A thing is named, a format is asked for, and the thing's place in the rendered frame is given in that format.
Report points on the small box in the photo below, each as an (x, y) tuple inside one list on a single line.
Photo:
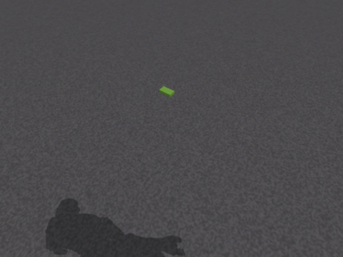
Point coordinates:
[(166, 91)]

